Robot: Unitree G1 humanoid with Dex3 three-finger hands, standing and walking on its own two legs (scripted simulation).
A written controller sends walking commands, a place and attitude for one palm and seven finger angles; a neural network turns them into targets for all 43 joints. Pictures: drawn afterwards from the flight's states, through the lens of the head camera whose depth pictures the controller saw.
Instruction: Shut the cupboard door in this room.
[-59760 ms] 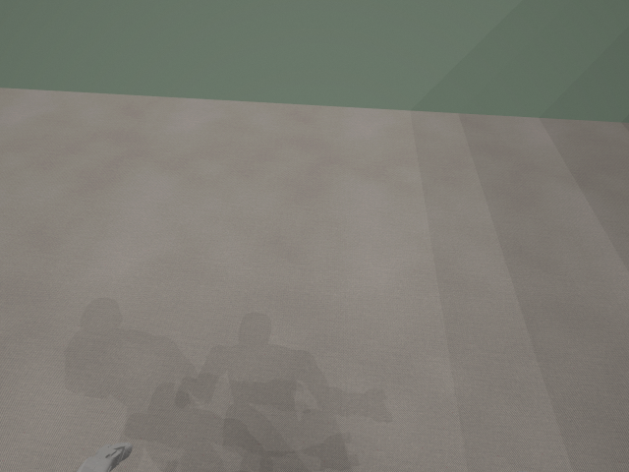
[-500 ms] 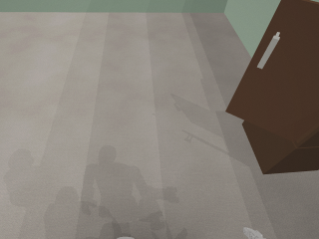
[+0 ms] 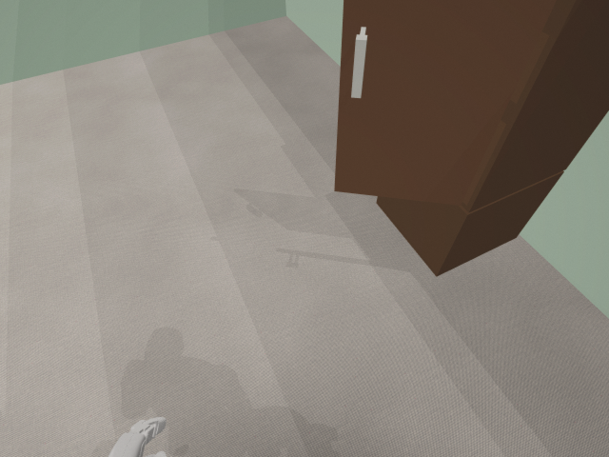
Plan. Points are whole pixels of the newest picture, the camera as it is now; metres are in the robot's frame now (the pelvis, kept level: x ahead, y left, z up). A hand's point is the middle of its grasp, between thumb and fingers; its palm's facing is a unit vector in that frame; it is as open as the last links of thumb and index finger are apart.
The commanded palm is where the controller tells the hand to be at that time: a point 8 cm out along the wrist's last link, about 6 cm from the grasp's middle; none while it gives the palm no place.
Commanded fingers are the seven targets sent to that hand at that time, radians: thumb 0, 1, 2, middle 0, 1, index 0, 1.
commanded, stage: turn to face it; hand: left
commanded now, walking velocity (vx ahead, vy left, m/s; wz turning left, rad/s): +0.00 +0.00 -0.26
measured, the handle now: (359, 63) +0.83 -0.09 +0.07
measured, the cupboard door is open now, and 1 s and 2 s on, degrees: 54 54 54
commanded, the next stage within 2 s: take the last steps up to it in 0.16 s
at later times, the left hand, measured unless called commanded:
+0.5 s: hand out of the picture +0.11 +0.22 -0.16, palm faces -0.11 -0.98 -0.15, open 7.4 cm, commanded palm none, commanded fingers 0.00 0.90 0.90 -0.20 -0.30 -0.20 -0.30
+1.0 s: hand (292, 358) +0.29 +0.04 -0.15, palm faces -0.24 -0.95 -0.19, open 7.4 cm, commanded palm none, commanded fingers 0.00 0.90 0.90 -0.20 -0.30 -0.20 -0.30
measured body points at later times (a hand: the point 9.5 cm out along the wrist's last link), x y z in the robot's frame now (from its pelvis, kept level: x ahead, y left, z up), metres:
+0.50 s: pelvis +0.04 +0.03 +0.02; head +0.05 +0.06 +0.47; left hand +0.12 +0.27 -0.15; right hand +0.03 -0.22 -0.11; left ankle +0.05 +0.12 -0.72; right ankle -0.01 -0.11 -0.63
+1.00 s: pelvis +0.15 -0.10 +0.01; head +0.17 -0.12 +0.46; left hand +0.30 +0.09 -0.13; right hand +0.03 -0.32 -0.15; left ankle +0.09 +0.05 -0.64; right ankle +0.15 -0.20 -0.72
